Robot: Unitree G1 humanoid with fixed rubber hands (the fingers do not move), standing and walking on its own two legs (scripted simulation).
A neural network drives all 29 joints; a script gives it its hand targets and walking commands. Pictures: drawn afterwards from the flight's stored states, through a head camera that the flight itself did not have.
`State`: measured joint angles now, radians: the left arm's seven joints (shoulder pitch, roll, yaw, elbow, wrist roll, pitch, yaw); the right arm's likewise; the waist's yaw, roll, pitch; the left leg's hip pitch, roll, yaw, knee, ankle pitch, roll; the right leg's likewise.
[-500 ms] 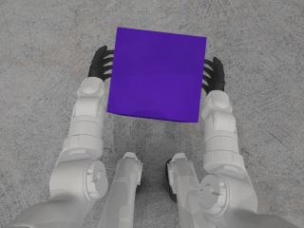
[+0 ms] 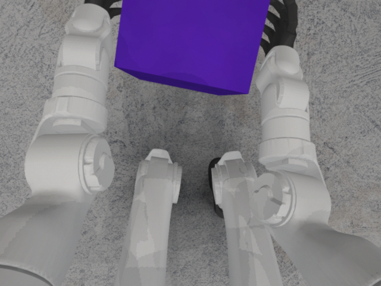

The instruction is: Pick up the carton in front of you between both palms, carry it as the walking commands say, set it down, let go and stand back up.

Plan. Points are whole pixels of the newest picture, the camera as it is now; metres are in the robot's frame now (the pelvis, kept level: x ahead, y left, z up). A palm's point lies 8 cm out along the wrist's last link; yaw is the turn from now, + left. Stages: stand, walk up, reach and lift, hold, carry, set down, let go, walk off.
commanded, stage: set down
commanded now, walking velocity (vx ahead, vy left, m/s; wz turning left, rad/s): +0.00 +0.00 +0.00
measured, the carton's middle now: (190, 34) +0.54 +0.04 -0.21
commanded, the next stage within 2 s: none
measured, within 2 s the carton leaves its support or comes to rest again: rests again in 0.78 s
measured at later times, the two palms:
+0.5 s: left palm (118, 11) +0.58 +0.19 -0.24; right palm (253, 49) +0.54 -0.11 -0.25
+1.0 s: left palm (121, 24) +0.57 +0.19 -0.27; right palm (254, 53) +0.53 -0.12 -0.27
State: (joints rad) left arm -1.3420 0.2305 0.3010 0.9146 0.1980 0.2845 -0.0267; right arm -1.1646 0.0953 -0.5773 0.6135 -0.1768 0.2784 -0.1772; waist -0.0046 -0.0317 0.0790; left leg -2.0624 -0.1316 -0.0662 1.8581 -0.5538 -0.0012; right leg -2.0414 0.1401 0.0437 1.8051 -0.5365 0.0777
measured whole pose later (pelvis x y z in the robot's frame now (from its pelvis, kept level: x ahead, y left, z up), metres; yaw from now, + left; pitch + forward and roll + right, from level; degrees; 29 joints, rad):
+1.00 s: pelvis -0.01 +0.01 -0.10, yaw -2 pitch +33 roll -5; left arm -1.67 0.42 0.10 1.18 0.04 0.25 -0.06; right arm -1.47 -0.08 -0.50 0.91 -0.03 0.22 -0.19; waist 0.00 -0.07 0.46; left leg -2.17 -0.07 -0.01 2.25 -0.65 0.05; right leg -2.15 0.16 0.01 2.18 -0.62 0.10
